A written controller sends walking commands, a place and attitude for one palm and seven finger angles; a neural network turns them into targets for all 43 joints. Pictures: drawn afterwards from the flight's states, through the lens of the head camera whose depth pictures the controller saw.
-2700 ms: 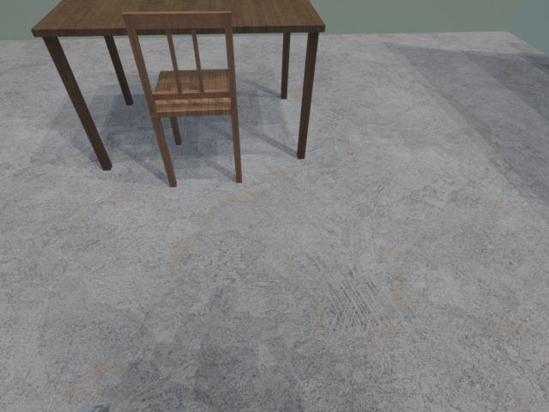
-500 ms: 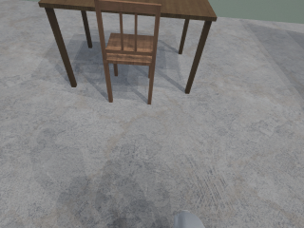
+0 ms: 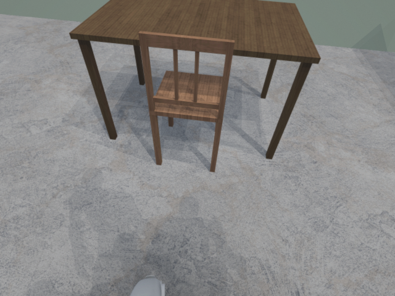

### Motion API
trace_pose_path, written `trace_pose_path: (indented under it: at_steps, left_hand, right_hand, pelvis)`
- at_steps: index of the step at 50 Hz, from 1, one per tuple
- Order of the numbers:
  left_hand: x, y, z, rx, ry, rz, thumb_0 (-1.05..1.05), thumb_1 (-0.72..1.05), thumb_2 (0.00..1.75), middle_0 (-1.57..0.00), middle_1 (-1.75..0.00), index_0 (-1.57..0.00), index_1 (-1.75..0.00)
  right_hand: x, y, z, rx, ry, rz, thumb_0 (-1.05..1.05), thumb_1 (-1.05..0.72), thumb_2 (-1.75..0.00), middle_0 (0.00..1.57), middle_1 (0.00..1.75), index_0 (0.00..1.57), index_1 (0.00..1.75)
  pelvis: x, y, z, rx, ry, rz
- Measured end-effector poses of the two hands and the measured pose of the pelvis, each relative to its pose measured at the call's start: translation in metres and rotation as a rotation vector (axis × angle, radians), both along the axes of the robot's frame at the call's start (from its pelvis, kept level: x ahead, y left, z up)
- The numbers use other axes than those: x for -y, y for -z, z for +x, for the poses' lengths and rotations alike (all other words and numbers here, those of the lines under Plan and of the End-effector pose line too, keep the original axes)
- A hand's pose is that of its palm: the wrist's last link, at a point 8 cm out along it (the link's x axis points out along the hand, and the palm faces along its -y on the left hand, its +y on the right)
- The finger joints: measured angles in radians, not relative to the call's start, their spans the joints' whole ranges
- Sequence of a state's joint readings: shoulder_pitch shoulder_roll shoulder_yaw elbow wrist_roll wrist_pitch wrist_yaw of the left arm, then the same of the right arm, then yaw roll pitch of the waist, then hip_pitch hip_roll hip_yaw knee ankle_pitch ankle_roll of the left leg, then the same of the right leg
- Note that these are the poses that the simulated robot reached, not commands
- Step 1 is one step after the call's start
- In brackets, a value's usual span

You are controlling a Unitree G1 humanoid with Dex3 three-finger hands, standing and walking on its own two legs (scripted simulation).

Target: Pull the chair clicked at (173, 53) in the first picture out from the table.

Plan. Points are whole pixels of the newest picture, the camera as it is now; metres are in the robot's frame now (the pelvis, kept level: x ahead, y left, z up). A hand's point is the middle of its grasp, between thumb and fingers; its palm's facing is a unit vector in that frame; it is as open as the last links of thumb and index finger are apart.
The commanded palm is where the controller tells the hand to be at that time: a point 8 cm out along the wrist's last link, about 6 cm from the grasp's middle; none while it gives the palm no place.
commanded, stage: walk to a spot facing it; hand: left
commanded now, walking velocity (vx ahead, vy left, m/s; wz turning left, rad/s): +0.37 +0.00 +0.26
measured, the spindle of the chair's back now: (176, 75) +1.02 +0.14 -0.10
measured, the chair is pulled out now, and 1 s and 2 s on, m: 0.00 0.00 0.00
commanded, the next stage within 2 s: turn to face it in 0.24 s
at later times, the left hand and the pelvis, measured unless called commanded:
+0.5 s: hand (110, 258) +0.24 +0.23 -0.17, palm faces +0.09 -0.98 -0.17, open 7.3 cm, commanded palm none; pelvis +0.20 +0.05 +0.01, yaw +0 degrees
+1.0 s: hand (143, 230) +0.32 +0.16 -0.17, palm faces +0.04 -0.99 -0.15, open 7.3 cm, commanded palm none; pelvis +0.34 +0.00 +0.01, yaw -3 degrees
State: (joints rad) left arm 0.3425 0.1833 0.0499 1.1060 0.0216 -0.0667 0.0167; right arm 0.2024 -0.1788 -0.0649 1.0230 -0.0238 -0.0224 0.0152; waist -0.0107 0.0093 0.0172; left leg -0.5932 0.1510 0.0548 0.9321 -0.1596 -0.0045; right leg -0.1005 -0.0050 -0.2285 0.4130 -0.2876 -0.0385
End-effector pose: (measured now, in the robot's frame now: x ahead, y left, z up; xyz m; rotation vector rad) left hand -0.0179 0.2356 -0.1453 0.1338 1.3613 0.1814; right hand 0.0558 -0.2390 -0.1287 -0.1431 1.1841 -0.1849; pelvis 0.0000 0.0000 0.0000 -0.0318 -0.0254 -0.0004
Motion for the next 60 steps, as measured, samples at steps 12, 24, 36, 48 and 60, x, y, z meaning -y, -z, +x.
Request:
trace_pose_path:
  at_steps: [12, 24, 36, 48, 60]
  left_hand:
    - [-0.02, 0.02, 0.028, -0.218, -0.136, -0.089, 0.0, 0.91, 0.89, -0.2, -0.3, -0.2, -0.3]
    - [-0.047, -0.002, 0.236, 0.084, -0.03, -0.03, 0.0, 0.91, 0.89, -0.2, -0.3, -0.2, -0.3]
    - [-0.003, -0.004, 0.347, 0.134, 0.095, 0.03, 0.0, 0.91, 0.89, -0.2, -0.3, -0.2, -0.3]
    - [0.023, -0.011, 0.33, -0.031, 0.019, -0.032, 0.0, 0.91, 0.89, -0.2, -0.3, -0.2, -0.3]
    - [-0.003, 0.016, 0.356, -0.181, -0.042, -0.1, 0.0, 0.9, 0.89, -0.2, -0.3, -0.2, -0.3]
  right_hand:
    - [-0.072, 0.007, 0.17, 0.077, -0.158, -0.001, 0.0, -0.91, -0.9, 0.19, 0.3, 0.2, 0.3]
    - [-0.061, -0.003, 0.161, -0.091, -0.019, -0.023, -0.01, -0.94, -0.9, 0.2, 0.3, 0.2, 0.3]
    - [-0.049, 0.042, 0.152, -0.298, 0.109, 0.124, 0.01, -0.91, -0.9, 0.2, 0.3, 0.2, 0.3]
    - [-0.013, 0.012, 0.271, -0.157, 0.069, 0.059, 0.01, -0.93, -0.9, 0.19, 0.3, 0.2, 0.3]
    - [-0.043, 0.005, 0.407, 0.003, -0.012, -0.012, 0.01, -0.92, -0.9, 0.19, 0.3, 0.2, 0.3]
  pelvis:
    - [-0.05, 0.016, 0.114, 0.005, -0.044, 0.007]
    - [-0.053, -0.006, 0.196, 0.009, -0.012, 0.038]
    - [-0.01, 0.014, 0.267, 0.012, 0.042, 0.043]
    - [0.0, -0.007, 0.327, -0.024, 0.051, 0.034]
    - [-0.033, 0.008, 0.408, -0.018, 0.056, 0.026]
